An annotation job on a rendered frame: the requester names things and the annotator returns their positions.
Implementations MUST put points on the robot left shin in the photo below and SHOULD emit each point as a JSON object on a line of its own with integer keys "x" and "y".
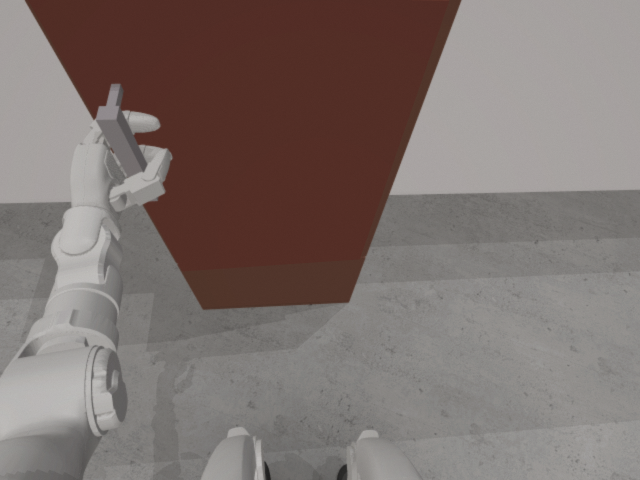
{"x": 237, "y": 431}

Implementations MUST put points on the handle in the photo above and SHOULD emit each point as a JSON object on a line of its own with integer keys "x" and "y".
{"x": 115, "y": 128}

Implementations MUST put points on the robot left hand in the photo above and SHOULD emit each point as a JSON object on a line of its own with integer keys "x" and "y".
{"x": 95, "y": 171}

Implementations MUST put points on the left robot upper arm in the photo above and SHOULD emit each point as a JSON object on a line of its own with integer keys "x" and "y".
{"x": 54, "y": 410}

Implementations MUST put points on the right robot thigh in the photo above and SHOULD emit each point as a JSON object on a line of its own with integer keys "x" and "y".
{"x": 376, "y": 458}

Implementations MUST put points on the cupboard door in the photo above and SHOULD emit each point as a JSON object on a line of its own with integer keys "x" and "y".
{"x": 283, "y": 117}

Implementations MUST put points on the left robot forearm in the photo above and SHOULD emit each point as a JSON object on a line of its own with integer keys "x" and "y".
{"x": 84, "y": 304}

